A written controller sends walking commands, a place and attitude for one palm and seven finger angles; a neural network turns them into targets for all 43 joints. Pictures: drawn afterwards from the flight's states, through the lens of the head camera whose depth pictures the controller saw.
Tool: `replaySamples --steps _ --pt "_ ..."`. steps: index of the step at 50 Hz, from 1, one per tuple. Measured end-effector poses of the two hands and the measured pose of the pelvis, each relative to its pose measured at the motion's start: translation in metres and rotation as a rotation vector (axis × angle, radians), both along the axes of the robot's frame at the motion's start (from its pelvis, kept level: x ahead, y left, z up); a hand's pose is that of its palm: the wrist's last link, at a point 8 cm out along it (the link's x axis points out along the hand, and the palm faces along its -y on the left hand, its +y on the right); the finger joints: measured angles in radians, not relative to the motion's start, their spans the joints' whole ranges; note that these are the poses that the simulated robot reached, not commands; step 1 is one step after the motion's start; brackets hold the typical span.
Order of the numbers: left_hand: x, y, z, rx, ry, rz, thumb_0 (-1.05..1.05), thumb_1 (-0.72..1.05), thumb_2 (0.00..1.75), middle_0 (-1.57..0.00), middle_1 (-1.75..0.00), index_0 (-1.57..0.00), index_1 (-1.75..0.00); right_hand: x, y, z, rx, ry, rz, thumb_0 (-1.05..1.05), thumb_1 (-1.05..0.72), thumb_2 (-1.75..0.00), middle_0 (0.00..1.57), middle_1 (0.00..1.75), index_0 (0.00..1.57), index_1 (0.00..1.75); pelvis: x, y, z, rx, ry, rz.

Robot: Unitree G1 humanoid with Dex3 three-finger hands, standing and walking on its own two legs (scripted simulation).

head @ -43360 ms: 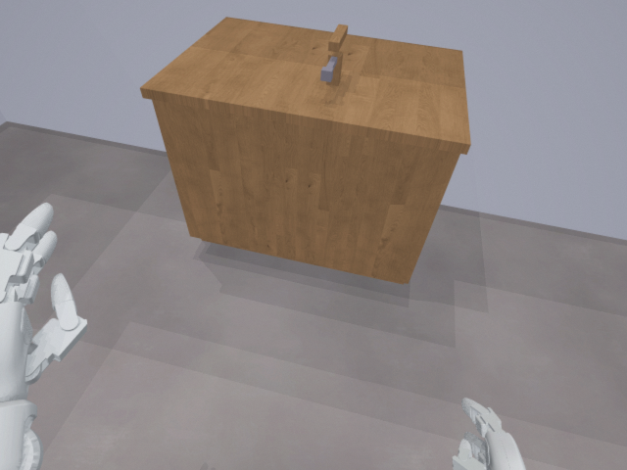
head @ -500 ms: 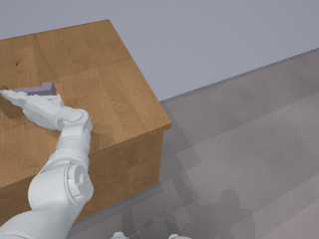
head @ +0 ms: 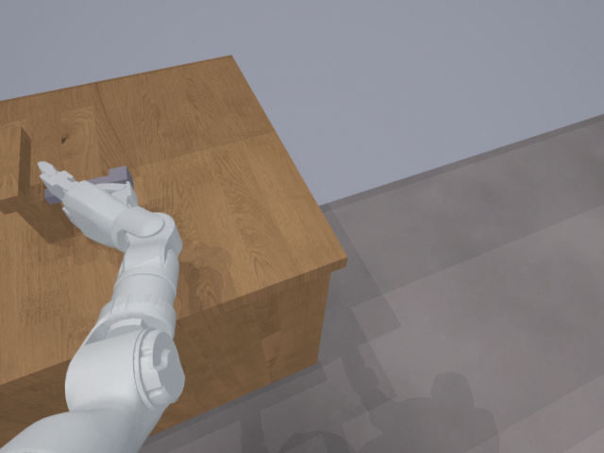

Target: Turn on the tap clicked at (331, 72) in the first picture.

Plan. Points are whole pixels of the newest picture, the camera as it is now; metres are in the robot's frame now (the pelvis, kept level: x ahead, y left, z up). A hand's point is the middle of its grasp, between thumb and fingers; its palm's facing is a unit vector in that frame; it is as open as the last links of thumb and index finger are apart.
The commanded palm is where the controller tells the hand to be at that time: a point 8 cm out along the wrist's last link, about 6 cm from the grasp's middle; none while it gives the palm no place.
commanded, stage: lift the hand up off the lever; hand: left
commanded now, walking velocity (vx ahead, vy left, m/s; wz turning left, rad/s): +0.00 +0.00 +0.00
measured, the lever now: (121, 180) +0.50 +0.23 +0.07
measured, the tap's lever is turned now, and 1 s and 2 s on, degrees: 86 82 82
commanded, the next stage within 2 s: draw the hand back beside the body in 1.48 s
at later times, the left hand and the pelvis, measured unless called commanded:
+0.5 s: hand (120, 193) +0.45 +0.22 +0.09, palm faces +0.80 -0.59 -0.09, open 7.8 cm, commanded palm +0.40 +0.22 +0.12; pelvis +0.00 +0.03 +0.00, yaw +0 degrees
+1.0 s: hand (117, 187) +0.44 +0.21 +0.12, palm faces +0.84 -0.53 -0.09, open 7.7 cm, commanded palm +0.39 +0.22 +0.14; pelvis -0.01 +0.01 +0.00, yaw +0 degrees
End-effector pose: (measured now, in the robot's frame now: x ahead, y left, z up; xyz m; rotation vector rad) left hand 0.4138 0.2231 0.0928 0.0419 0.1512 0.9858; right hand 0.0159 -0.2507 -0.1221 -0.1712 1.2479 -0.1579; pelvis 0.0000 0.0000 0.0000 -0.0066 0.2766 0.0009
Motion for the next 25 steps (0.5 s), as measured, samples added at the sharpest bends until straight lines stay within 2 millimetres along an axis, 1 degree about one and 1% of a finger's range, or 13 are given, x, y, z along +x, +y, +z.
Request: replaySamples --steps 8,13,19,25 --pt "-0.003 0.005 0.004 -0.031 -0.006 -0.016 0.06 0.90 0.93 -0.16 -0.15 -0.15 -0.15 0.033 0.011 0.007 0.000 -0.075 0.009 0.01 -0.91 -0.90 0.20 0.30 0.20 0.30 0.009 0.011 0.004 -0.003 -0.025 -0.006" --pt "-0.009 0.008 0.005 -0.037 -0.002 -0.036 0.04 0.90 0.92 -0.19 -0.15 -0.15 -0.15 0.047 0.020 0.010 0.009 -0.109 0.023 0.01 -0.91 -0.90 0.20 0.30 0.20 0.30 0.012 0.019 0.005 -0.009 -0.039 -0.006" --pt "-0.015 0.009 0.007 -0.044 0.005 -0.044 0.02 0.90 0.91 -0.20 -0.16 -0.16 -0.16 0.057 0.030 0.010 0.022 -0.124 0.045 0.01 -0.91 -0.90 0.20 0.30 0.20 0.30 0.009 0.025 0.005 -0.016 -0.052 0.000" --pt "-0.015 0.009 0.009 -0.053 0.023 -0.040 0.02 0.90 0.90 -0.20 -0.16 -0.16 -0.16 0.057 0.039 0.008 0.033 -0.128 0.059 0.01 -0.91 -0.90 0.20 0.30 0.20 0.30 0.003 0.029 0.004 -0.020 -0.050 0.004"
